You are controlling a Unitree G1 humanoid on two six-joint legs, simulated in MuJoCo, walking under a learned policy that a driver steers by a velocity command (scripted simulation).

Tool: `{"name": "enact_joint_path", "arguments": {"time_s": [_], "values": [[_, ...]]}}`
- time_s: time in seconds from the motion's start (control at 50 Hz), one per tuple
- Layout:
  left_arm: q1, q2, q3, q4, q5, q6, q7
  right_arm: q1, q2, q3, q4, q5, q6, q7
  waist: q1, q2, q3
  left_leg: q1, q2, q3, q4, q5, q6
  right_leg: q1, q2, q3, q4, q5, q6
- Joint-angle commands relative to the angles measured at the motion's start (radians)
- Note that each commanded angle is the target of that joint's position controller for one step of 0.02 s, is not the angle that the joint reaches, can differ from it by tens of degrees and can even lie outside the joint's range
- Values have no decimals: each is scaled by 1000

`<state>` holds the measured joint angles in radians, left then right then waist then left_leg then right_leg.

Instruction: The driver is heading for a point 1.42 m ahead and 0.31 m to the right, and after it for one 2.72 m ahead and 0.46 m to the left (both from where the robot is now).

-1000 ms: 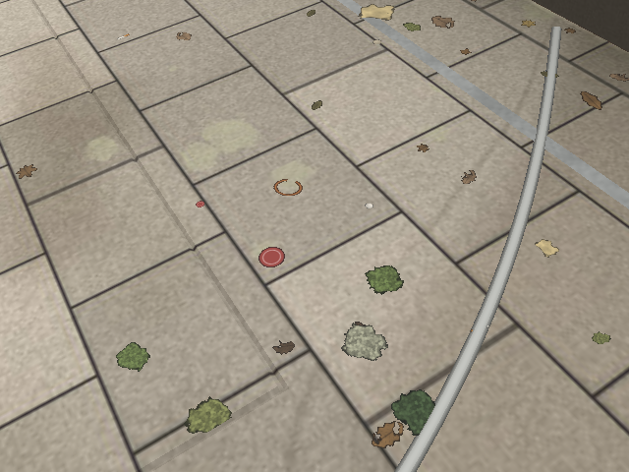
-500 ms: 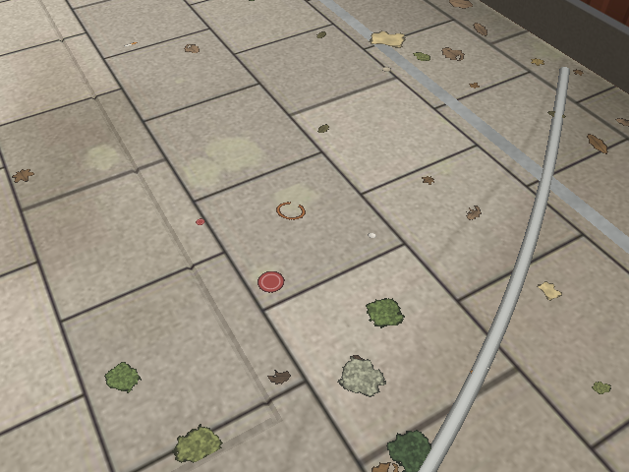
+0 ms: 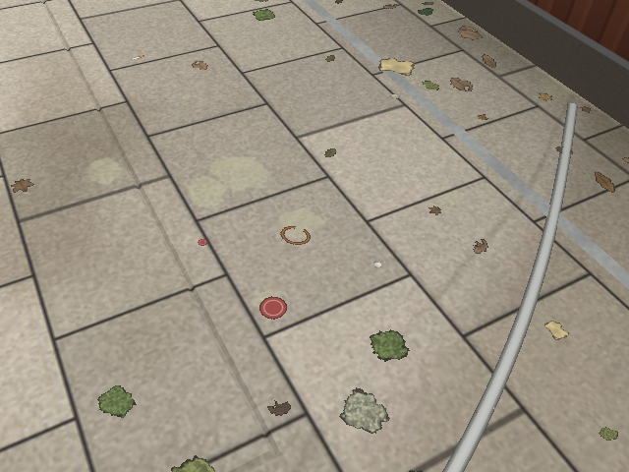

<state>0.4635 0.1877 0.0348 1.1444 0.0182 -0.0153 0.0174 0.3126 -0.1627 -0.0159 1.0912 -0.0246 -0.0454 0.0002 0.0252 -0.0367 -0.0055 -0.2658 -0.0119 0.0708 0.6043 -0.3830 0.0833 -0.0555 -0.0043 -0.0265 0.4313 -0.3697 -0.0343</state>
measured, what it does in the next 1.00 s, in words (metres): walks ahead, turning right: left foot, then right foot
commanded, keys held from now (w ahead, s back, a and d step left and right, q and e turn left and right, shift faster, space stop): w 0.08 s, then w+e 0.68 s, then w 0.24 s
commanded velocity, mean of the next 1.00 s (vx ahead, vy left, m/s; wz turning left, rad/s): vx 0.46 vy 0.00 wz -0.36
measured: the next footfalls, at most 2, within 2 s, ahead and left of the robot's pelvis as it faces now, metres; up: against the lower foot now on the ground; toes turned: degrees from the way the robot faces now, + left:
left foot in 0.02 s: +0.05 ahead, +0.10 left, +0.00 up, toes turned +3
right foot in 0.50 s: +0.37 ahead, -0.05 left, +0.00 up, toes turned -16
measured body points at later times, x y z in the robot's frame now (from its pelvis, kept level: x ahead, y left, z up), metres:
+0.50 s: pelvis +0.24 +0.01 -0.03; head +0.27 +0.00 +0.42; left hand +0.43 +0.20 -0.15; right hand +0.11 -0.20 -0.17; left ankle +0.03 +0.09 -0.71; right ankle +0.33 -0.04 -0.74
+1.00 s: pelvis +0.52 -0.04 -0.01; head +0.56 -0.06 +0.44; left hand +0.55 +0.23 -0.14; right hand +0.65 -0.32 -0.11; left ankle +0.70 +0.00 -0.72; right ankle +0.34 -0.04 -0.74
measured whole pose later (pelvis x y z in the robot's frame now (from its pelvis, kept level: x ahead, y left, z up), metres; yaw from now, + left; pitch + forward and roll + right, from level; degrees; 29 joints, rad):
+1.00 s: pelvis +0.52 -0.04 -0.01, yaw -25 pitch +2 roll +0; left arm 0.47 0.23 0.05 0.98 0.02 -0.07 0.02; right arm -0.01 -0.21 -0.01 0.76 -0.03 -0.06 0.03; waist 0.10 0.03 0.05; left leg -0.54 0.01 0.04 0.54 -0.05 0.04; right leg 0.10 0.12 0.15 0.26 -0.38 -0.12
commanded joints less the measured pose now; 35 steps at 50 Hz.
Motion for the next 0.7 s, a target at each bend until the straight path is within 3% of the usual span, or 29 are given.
{"name": "enact_joint_path", "arguments": {"time_s": [0.02, 0.04, 0.06, 0.08, 0.1, 0.12, 0.14, 0.18, 0.22, 0.32, 0.36, 0.4, 0.44, 0.46, 0.48, 0.5, 0.52, 0.54, 0.56, 0.58, 0.6, 0.64, 0.7], "values": [[-124, 111, 23, -78, -5, -28, -6, 210, -60, -29, 28, 10, -27, 2, -139, 25, 154, 328, -24, -14, -166, 54, 15, -433, -128, 119, -48, -148, -121], [-164, 40, 1, -116, -6, -38, -15, 349, -146, -53, 49, -2, -34, -11, -197, 259, 107, 451, 208, -381, -374, -186, 67, -577, -1, -33, 299, -89, -68], [-172, 57, 9, -153, 10, -42, -23, 449, -211, -68, 83, 7, -23, -11, -191, 355, 84, 457, 376, -725, -499, -329, 154, -703, 68, -46, 572, -214, -66], [-192, 85, 17, -154, 31, -42, -30, 330, -163, -54, 53, -1, -17, -16, -119, 185, 155, 350, 380, -677, -480, -335, 163, -726, -12, 31, 712, -149, -83], [-192, 55, 11, -151, 21, -49, -40, 226, -141, -47, 11, -2, -23, -14, -77, 98, 179, 280, 345, -567, -480, -249, 141, -715, -44, 60, 733, -34, -88], [-175, 36, 9, -141, 10, -54, -46, 168, -128, -42, -10, -1, -32, -15, -45, 67, 173, 245, 305, -460, -500, -125, 113, -673, -64, 72, 709, 46, -79], [-156, 35, 12, -130, 10, -51, -47, 139, -103, -32, -23, 4, -44, -17, -25, 56, 158, 237, 276, -370, -504, 5, 88, -637, -69, 71, 684, 94, -67], [-143, 42, 19, -123, 13, -33, -50, 176, -77, -20, -6, 6, -58, -24, -16, 81, 126, 269, 234, -223, -486, 258, 58, -625, -52, 48, 682, 146, -49], [-191, 36, 22, -143, 8, -19, -50, 228, -71, -13, 13, 7, -64, -28, -19, 98, 123, 298, 219, -126, -461, 474, 40, -667, -42, 25, 676, 179, -41], [-421, 5, 2, -244, 4, -15, -54, 219, -71, 0, 4, 3, -67, -36, -42, 112, 174, 237, 185, 25, -468, 674, 16, -632, -12, -70, 395, 298, -34], [-477, 5, -4, -275, 3, -14, -56, 234, -92, -2, 10, 5, -69, -43, -51, 121, 175, 249, 200, 61, -452, 788, 13, -557, 9, -125, 272, 306, -52], [-447, 33, 4, -279, 3, -16, -51, 232, -122, -8, 11, 7, -73, -50, -24, 129, 134, 304, 218, 97, -353, 1070, 1, -463, 50, -164, 222, 282, -91], [-312, 70, 22, -247, 6, -21, -44, 205, -155, -20, 0, 8, -69, -62, 43, 150, 48, 342, 238, 123, -150, 1297, -6, -327, 100, -178, 218, 221, -140], [-198, 94, 37, -211, 7, -24, -42, 184, -172, -28, -11, 5, -62, -62, 90, 163, -14, 338, 253, 119, 5, 1298, -2, -223, 112, -160, 199, 194, -171], [-77, 122, 55, -173, 14, -28, -39, 152, -186, -35, -27, 6, -57, -54, 153, 156, -67, 267, 240, 127, 216, 1157, 1, -70, 114, -124, 113, 201, -204], [10, 193, 83, -163, 24, -25, -30, 116, -172, -36, -64, 6, -58, -39, 199, 60, -124, 82, 171, 145, 555, 762, -5, 97, -42, 100, 41, 61, -268], [-51, 273, 101, -188, 21, -14, -31, 166, -67, -26, -133, 18, -62, -16, 81, -189, -200, -337, -58, 40, 932, -136, -50, 346, -326, 701, -64, 109, -453], [-83, 255, 98, -192, -4, -5, -31, 56, -135, -33, -171, 9, -75, -6, 99, -38, -169, -485, -13, -125, 962, -57, -29, 313, -322, 762, -184, -58, -459], [-149, 203, 84, -202, -7, -8, -24, -15, -154, -36, -202, 13, -87, 1, 66, 24, -41, -514, 47, -134, 878, 42, -22, 179, -314, 645, -224, -60, -406], [-187, 148, 70, -205, -3, -14, -24, -18, -155, -40, -202, 14, -92, -1, 14, 115, 34, -451, 83, -125, 772, 92, -25, 37, -277, 549, -246, 72, -352], [-206, 127, 61, -208, -4, -25, -20, -20, -143, -41, -206, 3, -80, -5, -23, 139, 59, -379, 105, -129, 700, 98, -41, -61, -225, 460, -243, 212, -315], [-194, 125, 53, -206, -10, -49, -13, 6, -109, -35, -211, -21, -39, -2, -61, 108, 52, -287, 118, -121, 606, 89, -75, -156, -159, 347, -240, 380, -290], [-130, 171, 61, -200, -18, -65, -13, -81, -108, -34, -260, -27, -7, 5, -49, 52, 61, -329, 122, -80, 470, 161, -114, -172, -107, 283, -243, 490, -264]]}}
